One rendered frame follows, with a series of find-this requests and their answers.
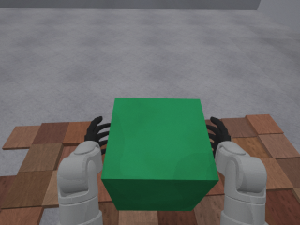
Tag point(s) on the left robot hand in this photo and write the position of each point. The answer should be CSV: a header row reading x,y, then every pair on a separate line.
x,y
92,133

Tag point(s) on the robot left forearm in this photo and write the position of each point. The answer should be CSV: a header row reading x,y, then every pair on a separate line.
x,y
77,186

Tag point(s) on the robot right forearm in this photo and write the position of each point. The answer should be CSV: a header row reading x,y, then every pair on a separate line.
x,y
244,185

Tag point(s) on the right robot hand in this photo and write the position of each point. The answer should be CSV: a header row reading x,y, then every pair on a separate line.
x,y
221,134

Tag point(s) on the carton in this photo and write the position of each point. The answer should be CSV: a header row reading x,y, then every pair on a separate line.
x,y
158,155

